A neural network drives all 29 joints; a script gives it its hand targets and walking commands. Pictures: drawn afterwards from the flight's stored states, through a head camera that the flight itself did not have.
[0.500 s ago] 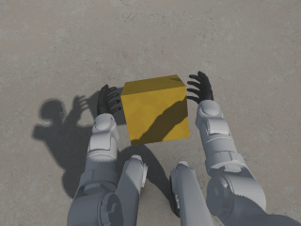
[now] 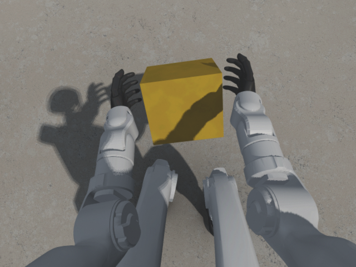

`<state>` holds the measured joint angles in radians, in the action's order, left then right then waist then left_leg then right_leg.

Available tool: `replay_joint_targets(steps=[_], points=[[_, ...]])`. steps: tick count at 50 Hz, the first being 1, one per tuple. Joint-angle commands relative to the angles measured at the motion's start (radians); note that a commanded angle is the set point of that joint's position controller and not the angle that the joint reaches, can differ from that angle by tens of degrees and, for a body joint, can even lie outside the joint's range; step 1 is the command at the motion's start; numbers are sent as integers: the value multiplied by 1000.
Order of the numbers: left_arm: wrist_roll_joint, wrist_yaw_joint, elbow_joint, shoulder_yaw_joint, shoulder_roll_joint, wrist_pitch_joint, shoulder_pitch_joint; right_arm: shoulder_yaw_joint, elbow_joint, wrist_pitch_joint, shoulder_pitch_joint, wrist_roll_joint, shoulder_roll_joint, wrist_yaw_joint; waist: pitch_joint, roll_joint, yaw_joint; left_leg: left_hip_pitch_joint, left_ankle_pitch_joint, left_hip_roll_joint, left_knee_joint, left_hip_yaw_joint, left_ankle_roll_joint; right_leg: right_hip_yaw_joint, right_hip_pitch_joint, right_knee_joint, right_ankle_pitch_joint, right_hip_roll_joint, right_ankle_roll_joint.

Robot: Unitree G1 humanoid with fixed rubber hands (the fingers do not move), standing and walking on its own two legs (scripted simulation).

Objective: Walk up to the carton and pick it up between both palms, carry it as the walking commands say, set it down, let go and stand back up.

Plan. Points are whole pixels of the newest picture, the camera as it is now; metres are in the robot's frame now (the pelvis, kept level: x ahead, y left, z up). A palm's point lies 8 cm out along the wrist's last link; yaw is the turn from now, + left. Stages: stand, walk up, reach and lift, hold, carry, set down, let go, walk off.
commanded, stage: set down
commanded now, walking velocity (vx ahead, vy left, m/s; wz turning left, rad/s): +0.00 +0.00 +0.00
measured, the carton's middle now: (183, 100) +0.47 +0.05 -0.23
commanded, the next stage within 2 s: none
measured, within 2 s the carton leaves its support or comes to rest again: neither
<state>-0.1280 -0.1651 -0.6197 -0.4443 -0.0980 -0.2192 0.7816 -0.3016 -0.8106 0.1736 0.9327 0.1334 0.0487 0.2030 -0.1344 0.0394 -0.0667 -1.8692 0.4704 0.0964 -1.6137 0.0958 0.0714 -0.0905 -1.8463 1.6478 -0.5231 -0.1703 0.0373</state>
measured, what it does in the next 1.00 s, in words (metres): lowers itself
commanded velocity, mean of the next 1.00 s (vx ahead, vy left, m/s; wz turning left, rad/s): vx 0.00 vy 0.00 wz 0.00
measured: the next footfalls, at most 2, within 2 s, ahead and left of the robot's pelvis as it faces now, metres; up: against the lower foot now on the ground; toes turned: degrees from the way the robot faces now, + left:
none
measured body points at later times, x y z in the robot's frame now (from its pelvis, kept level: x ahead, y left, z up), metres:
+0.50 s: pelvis -0.01 +0.01 -0.07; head +0.29 +0.02 +0.26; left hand +0.45 +0.19 -0.20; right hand +0.50 -0.08 -0.20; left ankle +0.11 +0.13 -0.50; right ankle +0.09 -0.11 -0.50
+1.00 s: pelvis -0.04 +0.00 -0.12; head +0.34 +0.04 +0.11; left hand +0.47 +0.20 -0.30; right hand +0.53 -0.07 -0.30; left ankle +0.11 +0.13 -0.50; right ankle +0.09 -0.11 -0.50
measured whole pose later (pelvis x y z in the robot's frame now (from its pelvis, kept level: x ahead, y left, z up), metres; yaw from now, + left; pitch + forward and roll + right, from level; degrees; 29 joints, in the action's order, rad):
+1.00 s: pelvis -0.04 +0.00 -0.12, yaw +0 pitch +30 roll +0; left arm 0.03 -0.19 -0.63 -0.34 0.11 -0.28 1.29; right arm -0.26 -0.77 0.25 1.41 -0.01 -0.15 0.26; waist 0.53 0.03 -0.09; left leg -2.08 0.50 0.15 -2.04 0.09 0.10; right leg -0.05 -2.04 2.08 -0.57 -0.19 0.08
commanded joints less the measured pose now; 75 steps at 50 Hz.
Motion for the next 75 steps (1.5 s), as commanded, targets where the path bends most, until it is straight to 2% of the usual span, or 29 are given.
replay_joint_targets(steps=[1, 4, 5, 9, 11, 14, 20, 23, 24, 25, 27, 32, 35, 36, 37, 40, 47, 48, 49, 50, 52, 54, 56, 60, 61, 65, 68, 72, 75], points=[[96, 266, 101, 607, -774, 42, 817, 481, 44, -8, 590, -88, 997, -251, -1103, 2, -55, 616, -316, 56, 73, -169, -19, 90, 491, -138, 265, -40, 3], [108, 254, 90, 615, -767, 33, 870, 450, 17, -3, 631, -101, 973, -255, -1078, -9, -51, 597, -256, 53, 60, -160, -19, 100, 437, -99, 206, -39, -4], [123, 262, 120, 603, -757, 42, 890, 471, 37, 0, 662, -93, 984, -251, -1078, 56, -41, 568, -265, 58, 36, -166, -24, 102, 443, -103, 206, -35, 1], [95, 262, 39, 569, -766, 21, 901, 413, -23, 11, 667, -72, 956, -255, -1025, 36, -28, 577, -216, 52, 32, -155, -22, 122, 352, -70, 152, -45, -1], [89, 262, 54, 568, -764, 19, 911, 421, -22, 9, 684, -93, 959, -256, -1055, -3, -67, 582, -234, 52, 13, -166, -22, 117, 344, -49, 156, -42, -10], [93, 263, 74, 577, -784, 22, 969, 390, -41, 10, 695, -69, 928, -267, -1069, -8, -26, 570, -279, 54, -15, -164, -9, 135, 297, -9, 191, -51, -13], [102, 264, 37, 568, -775, 9, 1001, 352, -89, 20, 708, -67, 929, -275, -1051, -7, -22, 551, -269, 56, -48, -164, -12, 144, 252, 23, 173, -50, -17], [111, 251, 123, 596, -726, 26, 1042, 461, 38, 6, 833, -153, 946, -273, -1194, -9, -113, 576, -359, 57, -91, -179, -15, 129, 306, 68, 254, -50, -7], [133, 250, 118, 608, -737, 26, 1059, 454, 36, 8, 835, -146, 917, -270, -1189, 0, -71, 571, -369, 49, -114, -166, -16, 132, 269, 78, 250, -45, -11], [135, 255, 127, 606, -716, 27, 1045, 480, 46, 12, 828, -156, 931, -260, -1233, 10, -88, 543, -397, 48, -128, -182, -12, 129, 319, 84, 295, -40, -2], [141, 253, 79, 614, -745, 22, 1053, 427, 3, 11, 820, -138, 915, -253, -1189, -10, -48, 531, -346, 51, -117, -182, -9, 138, 299, 90, 255, -44, -3], [139, 267, 108, 583, -664, 31, 1099, 476, 42, 14, 911, -160, 917, -239, -1224, 54, -94, 444, -348, 48, -186, -191, -12, 128, 340, 141, 276, -33, 1], [165, 271, 113, 590, -670, 29, 1162, 438, -6, 23, 892, -148, 888, -239, -1238, 38, -52, 446, -330, 44, -200, -198, -5, 135, 344, 165, 270, -34, -7], [175, 277, 134, 598, -662, 33, 1173, 460, 22, 25, 907, -163, 904, -241, -1272, 50, -74, 454, -332, 46, -204, -203, -10, 132, 358, 163, 273, -35, -5], [179, 280, 114, 601, -671, 25, 1170, 443, 17, 30, 909, -147, 877, -238, -1275, 44, -41, 460, -326, 41, -211, -192, -6, 138, 366, 177, 264, -30, -3], [179, 285, 87, 616, -646, 13, 1200, 421, -21, 40, 942, -151, 843, -247, -1252, 26, -46, 448, -268, 36, -214, -183, -5, 157, 310, 209, 212, -25, -9], [257, 257, 211, 689, -571, 0, 1361, 529, 123, 62, 1115, -249, 795, -251, -1601, 5, -73, 623, -318, 30, -305, -188, -4, 143, 497, 286, 261, 0, -18], [290, 249, 262, 724, -580, -1, 1399, 552, 185, 65, 1120, -259, 786, -245, -1682, -11, -46, 685, -400, 34, -322, -193, -8, 152, 549, 302, 328, -7, -18], [302, 242, 307, 739, -601, 6, 1382, 630, 265, 63, 1158, -297, 805, -233, -1783, -18, -72, 729, -517, 38, -365, -204, -10, 139, 621, 321, 439, -8, -21], [324, 238, 303, 751, -601, -5, 1397, 634, 255, 67, 1175, -306, 775, -234, -1760, -16, -47, 734, -495, 32, -361, -197, -11, 157, 597, 326, 413, -13, -20], [270, 240, 115, 678, -560, -24, 1347, 533, 85, 75, 1156, -276, 745, -249, -1431, -16, -72, 618, -329, 21, -324, -195, -19, 158, 404, 306, 232, -10, -18], [242, 262, 17, 656, -606, -27, 1364, 423, -77, 76, 1088, -215, 751, -287, -1104, -42, -33, 482, -145, 19, -291, -174, -18, 154, 191, 291, 73, -9, -41], [191, 285, -33, 584, -626, -11, 1299, 378, -77, 56, 1084, -173, 751, -308, -982, -45, -31, 397, -132, 28, -302, -172, -27, 149, 164, 299, 59, -5, -45], [169, 302, -77, 511, -638, 15, 1282, 344, -117, 30, 1060, -149, 767, -321, -915, -11, -30, 360, -186, 34, -341, -185, -42, 156, 112, 311, 89, -22, -37], [138, 309, -157, 479, -611, 10, 1221, 335, -173, 28, 1044, -145, 750, -328, -807, -23, -79, 275, -169, 31, -334, -182, -44, 149, 63, 324, 85, -17, -37], [144, 317, -125, 434, -572, 36, 1205, 322, -209, 9, 987, -113, 703, -317, -661, 84, -36, 207, -242, 31, -350, -151, -54, 158, 12, 331, 145, -22, -25], [110, 331, -229, 366, -532, 30, 1125, 269, -277, 2, 939, -82, 664, -315, -583, 96, -41, 155, -193, 24, -359, -153, -56, 151, -53, 327, 113, -25, -27], [52, 338, -237, 329, -484, 38, 1052, 269, -276, -12, 933, -104, 659, -311, -589, 43, -115, 132, -254, 23, -369, -161, -57, 133, -39, 355, 185, -39, -23], [62, 359, -193, 355, -480, 42, 1036, 271, -276, -19, 857, -102, 671, -306, -616, 31, -98, 117, -310, 19, -388, -159, -49, 116, -2, 355, 273, -37, -33]])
